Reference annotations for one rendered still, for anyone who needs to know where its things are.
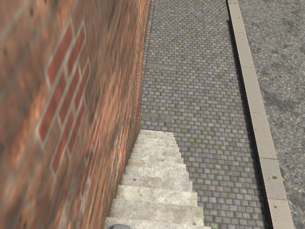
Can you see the stairs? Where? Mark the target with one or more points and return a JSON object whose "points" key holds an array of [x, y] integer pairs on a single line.
{"points": [[155, 191]]}

